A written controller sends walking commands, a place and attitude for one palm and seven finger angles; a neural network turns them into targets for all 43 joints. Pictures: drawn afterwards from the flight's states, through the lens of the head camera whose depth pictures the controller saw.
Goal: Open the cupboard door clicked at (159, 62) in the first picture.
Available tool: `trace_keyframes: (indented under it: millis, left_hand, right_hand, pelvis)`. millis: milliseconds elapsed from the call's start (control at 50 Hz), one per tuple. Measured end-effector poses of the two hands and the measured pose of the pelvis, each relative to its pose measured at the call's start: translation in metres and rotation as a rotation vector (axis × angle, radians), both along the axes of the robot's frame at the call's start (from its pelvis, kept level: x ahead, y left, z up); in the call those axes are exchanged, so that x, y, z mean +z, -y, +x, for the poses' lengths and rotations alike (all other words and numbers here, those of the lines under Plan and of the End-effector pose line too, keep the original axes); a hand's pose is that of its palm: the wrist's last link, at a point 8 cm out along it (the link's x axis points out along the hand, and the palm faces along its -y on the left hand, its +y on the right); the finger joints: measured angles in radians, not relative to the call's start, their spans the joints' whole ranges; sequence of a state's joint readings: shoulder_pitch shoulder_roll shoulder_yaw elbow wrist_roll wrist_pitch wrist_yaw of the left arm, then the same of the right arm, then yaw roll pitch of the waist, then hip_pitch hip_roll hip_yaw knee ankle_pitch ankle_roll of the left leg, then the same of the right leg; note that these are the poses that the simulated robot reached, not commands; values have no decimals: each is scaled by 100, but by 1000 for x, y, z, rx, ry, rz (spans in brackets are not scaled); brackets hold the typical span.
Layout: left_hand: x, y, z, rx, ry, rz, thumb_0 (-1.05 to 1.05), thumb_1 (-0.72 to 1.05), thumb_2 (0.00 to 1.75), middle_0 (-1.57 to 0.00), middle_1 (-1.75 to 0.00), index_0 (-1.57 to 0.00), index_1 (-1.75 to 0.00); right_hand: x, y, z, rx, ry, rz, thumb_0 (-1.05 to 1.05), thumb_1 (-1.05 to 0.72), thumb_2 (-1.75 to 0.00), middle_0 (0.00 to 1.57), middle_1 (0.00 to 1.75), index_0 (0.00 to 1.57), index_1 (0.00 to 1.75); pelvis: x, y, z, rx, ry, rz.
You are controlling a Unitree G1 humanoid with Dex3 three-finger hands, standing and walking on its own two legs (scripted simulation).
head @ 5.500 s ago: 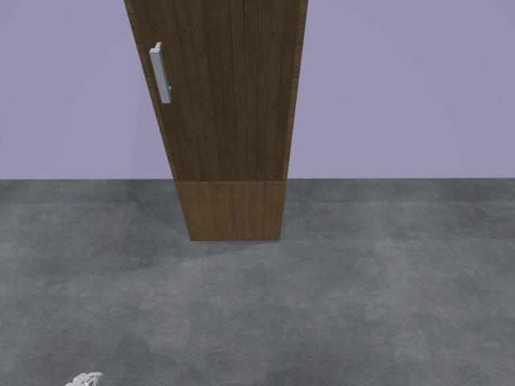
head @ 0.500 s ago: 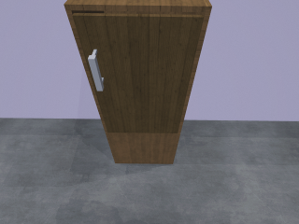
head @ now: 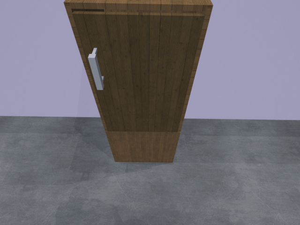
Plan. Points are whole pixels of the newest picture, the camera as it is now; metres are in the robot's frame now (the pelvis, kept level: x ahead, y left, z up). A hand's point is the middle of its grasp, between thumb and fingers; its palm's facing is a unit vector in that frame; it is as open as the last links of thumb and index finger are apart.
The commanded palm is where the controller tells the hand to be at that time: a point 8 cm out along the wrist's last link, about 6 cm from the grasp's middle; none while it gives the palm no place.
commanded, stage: look again from close up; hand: left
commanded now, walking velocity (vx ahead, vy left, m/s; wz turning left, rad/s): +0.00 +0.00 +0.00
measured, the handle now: (97, 69) +0.57 +0.22 +0.09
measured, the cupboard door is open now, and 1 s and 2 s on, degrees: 0 0 0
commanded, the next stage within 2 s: raise the hand with hooked fingers in 0.44 s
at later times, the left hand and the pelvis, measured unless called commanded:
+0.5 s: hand out of the picture +0.04 +0.18 -0.17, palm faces +0.01 -0.97 -0.23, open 7.4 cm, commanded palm none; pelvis +0.02 -0.01 +0.00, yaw +0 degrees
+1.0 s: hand (72, 220) +0.14 +0.20 -0.04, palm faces +0.13 -0.99 +0.00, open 8.8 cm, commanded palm +0.14 +0.25 -0.01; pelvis -0.05 -0.03 -0.08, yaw +2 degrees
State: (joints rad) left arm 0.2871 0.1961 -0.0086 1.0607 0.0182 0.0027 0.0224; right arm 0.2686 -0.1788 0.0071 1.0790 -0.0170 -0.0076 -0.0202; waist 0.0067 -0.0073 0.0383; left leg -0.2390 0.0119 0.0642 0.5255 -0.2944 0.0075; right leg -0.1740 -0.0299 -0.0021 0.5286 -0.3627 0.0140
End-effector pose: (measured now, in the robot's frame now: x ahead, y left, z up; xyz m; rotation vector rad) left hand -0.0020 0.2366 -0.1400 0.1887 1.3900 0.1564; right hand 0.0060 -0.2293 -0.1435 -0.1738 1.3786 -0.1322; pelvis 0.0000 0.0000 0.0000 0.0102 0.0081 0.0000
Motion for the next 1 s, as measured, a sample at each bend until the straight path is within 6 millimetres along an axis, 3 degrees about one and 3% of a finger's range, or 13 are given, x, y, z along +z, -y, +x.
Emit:
trace_keyframes:
  millis: [380, 560, 600, 700, 760, 820, 900, 1000]
  left_hand:
    - [0, 9, 32, -3, 46, -2, 0, 90, 90, -20, -30, -20, -30]
    - [3, 5, 42, -3, 72, 22, 0, 90, 90, -20, -30, -20, -30]
    - [24, 1, 68, 76, 254, 32, 1, 90, 90, -20, -30, -20, -30]
    - [120, -1, 153, 85, 900, 71, 1, 86, 88, -21, -33, -20, -32]
    - [146, -1, 177, 15, 1185, 28, 1, 82, 86, -21, -36, -20, -35]
    - [146, 3, 172, -101, 1352, -51, 0, 76, 84, -21, -39, -21, -39]
    - [121, -2, 143, -133, 1365, -127, 0, 67, 81, -22, -45, -22, -44]
    - [106, -16, 112, -44, 1347, -103, 1, 56, 76, -23, -52, -23, -52]
  right_hand:
    - [3, 14, 50, 19, 74, -19, 0, -91, -89, 20, 30, 20, 30]
    - [6, 22, 62, 25, 90, -33, 0, -91, -89, 20, 30, 20, 30]
    - [12, 25, 70, 24, 186, -51, 0, -90, -89, 20, 30, 20, 30]
    - [29, 29, 105, 19, 508, -64, 0, -90, -89, 20, 30, 20, 30]
    - [31, 35, 127, 46, 620, -60, 0, -90, -89, 20, 30, 20, 30]
    - [31, 42, 146, 93, 719, -61, 0, -90, -89, 20, 30, 20, 30]
    - [29, 49, 162, 146, 821, -81, 1, -90, -89, 20, 30, 20, 30]
    - [24, 45, 158, 179, 856, -102, 1, -90, -89, 20, 30, 20, 30]
  pelvis:
    - [1, 9, 16, -1, -4, 3]
    - [1, 12, 19, 3, -7, -3]
    - [1, 11, 17, 3, -13, -4]
    - [-4, 14, 8, 41, -55, 15]
    - [-18, 20, -6, 27, -118, 18]
    - [-37, 26, -21, 17, -172, 17]
    - [-61, 31, -40, 23, -201, 13]
    - [-75, 31, -55, 38, -190, -16]
